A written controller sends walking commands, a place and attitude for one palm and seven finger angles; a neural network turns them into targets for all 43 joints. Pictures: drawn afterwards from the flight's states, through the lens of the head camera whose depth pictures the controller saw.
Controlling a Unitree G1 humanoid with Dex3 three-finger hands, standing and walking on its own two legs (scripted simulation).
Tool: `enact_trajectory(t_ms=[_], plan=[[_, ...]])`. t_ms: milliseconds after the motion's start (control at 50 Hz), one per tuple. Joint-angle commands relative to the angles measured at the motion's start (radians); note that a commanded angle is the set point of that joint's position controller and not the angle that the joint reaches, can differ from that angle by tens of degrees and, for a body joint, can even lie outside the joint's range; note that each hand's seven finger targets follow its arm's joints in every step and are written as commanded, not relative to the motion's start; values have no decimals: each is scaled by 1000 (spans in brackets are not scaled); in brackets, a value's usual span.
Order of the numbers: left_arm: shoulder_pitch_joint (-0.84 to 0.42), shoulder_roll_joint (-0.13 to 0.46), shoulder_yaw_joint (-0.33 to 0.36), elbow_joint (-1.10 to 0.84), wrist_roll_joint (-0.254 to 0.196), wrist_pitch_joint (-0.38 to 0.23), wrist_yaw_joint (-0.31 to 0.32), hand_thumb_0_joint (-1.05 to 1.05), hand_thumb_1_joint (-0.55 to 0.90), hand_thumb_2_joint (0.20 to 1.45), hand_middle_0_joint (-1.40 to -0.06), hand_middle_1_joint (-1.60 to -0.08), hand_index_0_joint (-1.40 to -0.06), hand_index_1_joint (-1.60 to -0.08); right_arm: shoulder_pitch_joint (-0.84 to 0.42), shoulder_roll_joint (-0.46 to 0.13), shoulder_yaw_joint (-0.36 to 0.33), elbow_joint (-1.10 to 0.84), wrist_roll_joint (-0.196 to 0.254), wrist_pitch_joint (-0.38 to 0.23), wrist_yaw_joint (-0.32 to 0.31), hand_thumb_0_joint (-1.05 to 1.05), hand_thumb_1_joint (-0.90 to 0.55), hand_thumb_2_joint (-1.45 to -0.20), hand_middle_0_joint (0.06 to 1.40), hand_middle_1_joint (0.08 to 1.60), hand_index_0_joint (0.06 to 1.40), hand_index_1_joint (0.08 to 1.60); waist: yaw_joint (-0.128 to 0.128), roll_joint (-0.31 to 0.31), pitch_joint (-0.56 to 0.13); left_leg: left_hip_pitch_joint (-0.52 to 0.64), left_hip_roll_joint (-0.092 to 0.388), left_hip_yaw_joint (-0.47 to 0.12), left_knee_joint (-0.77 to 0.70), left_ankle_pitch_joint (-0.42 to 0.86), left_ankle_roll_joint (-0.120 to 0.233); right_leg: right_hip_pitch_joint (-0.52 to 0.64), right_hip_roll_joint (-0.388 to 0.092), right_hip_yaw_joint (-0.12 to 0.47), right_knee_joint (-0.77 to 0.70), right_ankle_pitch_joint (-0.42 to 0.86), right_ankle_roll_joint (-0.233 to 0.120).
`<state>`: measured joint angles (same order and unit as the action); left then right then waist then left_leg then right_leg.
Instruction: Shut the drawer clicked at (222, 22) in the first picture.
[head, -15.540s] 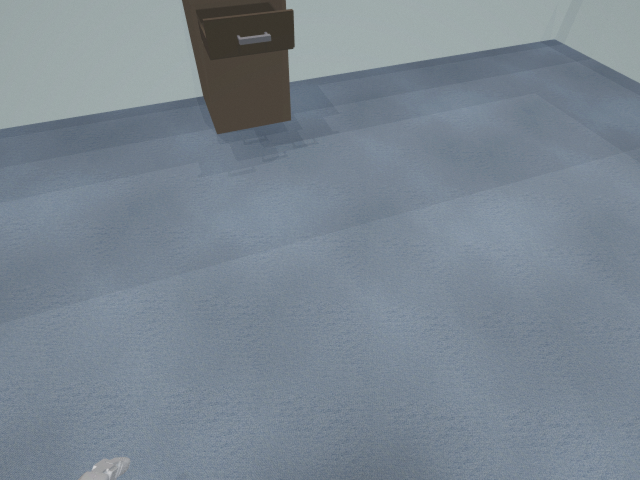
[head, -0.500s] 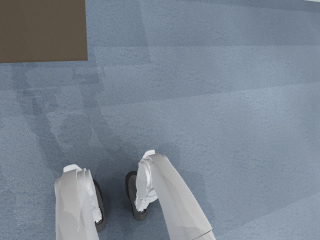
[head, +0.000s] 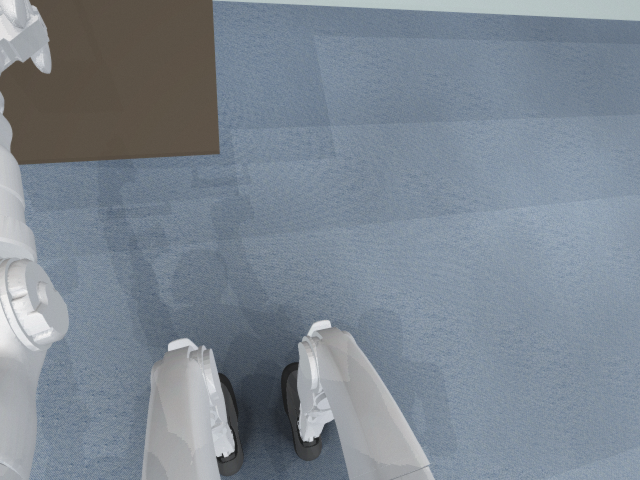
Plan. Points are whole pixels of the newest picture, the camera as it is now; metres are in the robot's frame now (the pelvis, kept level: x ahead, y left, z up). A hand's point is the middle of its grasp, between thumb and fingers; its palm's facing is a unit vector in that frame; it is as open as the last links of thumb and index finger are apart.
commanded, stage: pull the fist back off the drawer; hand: left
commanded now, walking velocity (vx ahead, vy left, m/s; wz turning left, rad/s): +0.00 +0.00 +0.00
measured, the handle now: out of the picture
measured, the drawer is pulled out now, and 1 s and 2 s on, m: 0.00 0.00 0.00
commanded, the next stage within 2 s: draw the hand back to the body in 0.08 s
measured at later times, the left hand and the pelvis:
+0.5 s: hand out of the picture +0.46 +0.23 +0.12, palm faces +0.10 -0.99 -0.06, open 3.2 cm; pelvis +0.04 -0.01 +0.09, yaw +5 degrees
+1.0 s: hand out of the picture +0.33 +0.27 +0.27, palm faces +0.36 -0.88 -0.31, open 3.2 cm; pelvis +0.07 +0.01 +0.20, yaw +8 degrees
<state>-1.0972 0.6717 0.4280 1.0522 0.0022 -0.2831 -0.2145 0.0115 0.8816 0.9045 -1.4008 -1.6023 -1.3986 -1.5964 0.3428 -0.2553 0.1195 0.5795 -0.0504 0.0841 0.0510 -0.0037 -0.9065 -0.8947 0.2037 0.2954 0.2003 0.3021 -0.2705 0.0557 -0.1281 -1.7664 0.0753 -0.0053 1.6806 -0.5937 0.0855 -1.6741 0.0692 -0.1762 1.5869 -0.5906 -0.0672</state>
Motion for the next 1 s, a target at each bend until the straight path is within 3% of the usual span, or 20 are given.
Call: enact_trajectory(t_ms=[0,60,120,160,220,260,340,420,480,560,620,660,680,700,720,740,820,860,940,980], plan=[[-382,204,20,-228,-36,-111,-1,0,900,900,-1400,-1600,-1400,-1600,214,-229,-94,2,1,-3,-11,0,-900,-900,200,300,200,300,3,245,-654,656,-3,-171,-174,366,-41,243,11,116,-180,228,27],[-433,166,-11,-231,-34,-143,3,0,900,900,-1400,-1600,-1400,-1600,210,-224,-103,17,-1,-8,-12,0,-900,-900,200,300,200,300,-12,262,-653,670,-8,-166,-160,387,-40,232,7,120,-181,243,29],[-409,159,-14,-179,-34,-155,-4,0,900,900,-1400,-1600,-1400,-1600,203,-220,-103,22,-2,-6,-15,0,-900,-900,200,300,200,300,-10,240,-653,643,-15,-151,-143,402,-36,256,9,127,-182,257,28],[-402,138,-31,-167,-34,-165,-13,0,900,900,-1400,-1600,-1400,-1600,201,-218,-105,26,-4,-5,-14,0,-900,-900,200,300,200,300,-4,275,-664,679,-17,-152,-144,437,-40,244,6,122,-178,275,26],[-214,217,45,-439,-70,-158,-32,0,900,900,-1400,-1600,-1400,-1600,174,-221,-121,-46,17,10,-4,0,-900,-900,200,300,200,300,120,361,-927,881,-23,-133,-218,598,-55,454,5,145,-215,417,18],[-12,193,48,-564,-103,-109,-42,0,900,900,-1400,-1600,-1400,-1600,160,-216,-131,-85,42,16,6,0,-900,-900,200,300,200,300,164,340,-992,973,-27,-128,-283,684,-61,580,3,148,-263,506,18],[195,87,4,-754,-178,6,-36,0,900,900,-1400,-1600,-1400,-1600,101,-192,-134,-122,89,-4,-6,0,-900,-900,200,300,200,300,153,125,-859,868,-38,-87,-373,578,-35,817,-8,182,-388,593,40],[246,12,-5,-834,-230,2,6,0,900,900,-1400,-1600,-1400,-1600,61,-174,-140,-86,102,-58,-40,0,-900,-900,200,300,200,300,131,41,-686,839,-43,-62,-447,458,-33,874,-21,205,-491,518,61],[340,-105,-93,-768,-234,-49,14,0,900,900,-1400,-1600,-1400,-1600,45,-158,-137,-59,98,-96,-52,0,-900,-900,200,300,200,300,122,49,-531,876,-53,-44,-506,410,-39,863,-22,197,-552,453,59],[471,-194,-201,-600,-210,-57,-37,0,900,900,-1400,-1600,-1400,-1600,31,-161,-138,-62,102,-104,-52,0,-900,-900,200,300,200,300,127,28,-336,902,-65,-33,-584,325,-41,864,-23,188,-626,348,50],[550,-190,-216,-633,-229,-37,-83,0,900,900,-1400,-1600,-1400,-1600,-7,-169,-138,-119,114,-96,-55,0,-900,-900,200,300,200,300,164,46,-304,996,-74,-32,-663,330,-39,929,-26,181,-685,347,41],[610,-157,-181,-733,-251,-39,-88,0,900,900,-1400,-1600,-1400,-1600,-29,-168,-139,-156,118,-95,-61,0,-900,-900,200,300,200,300,198,75,-360,1106,-77,-32,-706,407,-40,1001,-24,166,-698,420,36],[679,-42,-156,-811,-130,19,56,0,900,900,-1400,-1600,-1400,-1600,-95,-143,-139,-182,120,-53,-71,0,-900,-900,200,300,200,300,280,77,-447,1244,-76,-22,-799,445,-54,1085,-47,211,-761,401,23],[708,-121,-198,-929,-124,51,131,0,900,900,-1400,-1600,-1400,-1600,-108,-120,-136,-218,119,-42,-85,0,-900,-900,200,300,200,300,255,124,-435,1316,-70,-23,-836,470,-58,1097,-47,198,-787,424,28],[778,-132,-195,-989,-122,74,175,0,900,900,-1400,-1600,-1400,-1600,-114,-118,-133,-230,116,-43,-96,0,-900,-900,200,300,200,300,263,89,-397,1330,-62,-37,-858,482,-63,1109,-48,185,-800,432,28],[802,-139,-215,-1027,-113,100,208,0,900,900,-1400,-1600,-1400,-1600,-137,-117,-126,-235,113,-40,-107,0,-900,-900,200,300,200,300,260,122,-368,1350,-57,-35,-879,483,-59,1112,-48,187,-818,434,29],[849,-109,-187,-1112,-85,149,327,0,900,900,-1400,-1600,-1400,-1600,-177,-110,-116,-233,107,-37,-153,0,-900,-900,200,300,200,300,246,-16,-216,1331,-50,-33,-971,415,-46,1235,-61,196,-910,426,41],[877,-127,-203,-1151,-80,165,348,0,900,900,-1400,-1600,-1400,-1600,-192,-107,-113,-227,107,-46,-168,0,-900,-900,200,300,200,300,248,-16,-190,1398,-50,-33,-1016,444,-43,1274,-62,192,-952,452,41],[1018,-218,-284,-1253,-77,187,346,0,900,900,-1400,-1600,-1400,-1600,-209,-104,-108,-213,106,-87,-165,0,-900,-900,200,300,200,300,260,70,-169,1572,-38,-62,-1089,575,-53,1324,-64,169,-1016,498,33],[1138,-235,-286,-1282,-78,199,342,0,900,900,-1400,-1600,-1400,-1600,-212,-100,-104,-205,102,-100,-154,0,-900,-900,200,300,200,300,272,33,-123,1615,-28,-75,-1125,641,-60,1355,-65,160,-1051,526,35]])
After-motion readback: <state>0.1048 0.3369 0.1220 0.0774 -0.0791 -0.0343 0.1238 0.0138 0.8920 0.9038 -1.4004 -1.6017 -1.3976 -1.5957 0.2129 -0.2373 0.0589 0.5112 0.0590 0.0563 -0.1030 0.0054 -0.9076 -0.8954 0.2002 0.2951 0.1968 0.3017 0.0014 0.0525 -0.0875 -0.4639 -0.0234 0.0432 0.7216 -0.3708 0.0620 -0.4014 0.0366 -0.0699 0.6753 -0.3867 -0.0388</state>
